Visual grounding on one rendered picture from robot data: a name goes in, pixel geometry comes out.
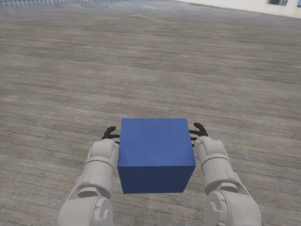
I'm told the robot left hand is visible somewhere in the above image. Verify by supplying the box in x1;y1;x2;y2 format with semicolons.
102;126;120;145

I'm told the robot left upper arm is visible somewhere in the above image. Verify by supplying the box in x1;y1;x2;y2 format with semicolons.
56;195;114;226

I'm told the carton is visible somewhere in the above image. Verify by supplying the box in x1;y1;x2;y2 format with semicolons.
117;118;196;194

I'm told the robot right hand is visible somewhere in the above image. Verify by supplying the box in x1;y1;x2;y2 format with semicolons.
189;122;208;147

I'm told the right robot forearm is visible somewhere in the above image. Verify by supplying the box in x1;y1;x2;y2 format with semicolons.
194;136;262;222

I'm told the left robot forearm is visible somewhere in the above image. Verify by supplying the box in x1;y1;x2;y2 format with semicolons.
56;138;119;226

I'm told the robot right upper arm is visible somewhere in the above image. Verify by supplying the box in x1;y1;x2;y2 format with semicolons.
203;189;261;226

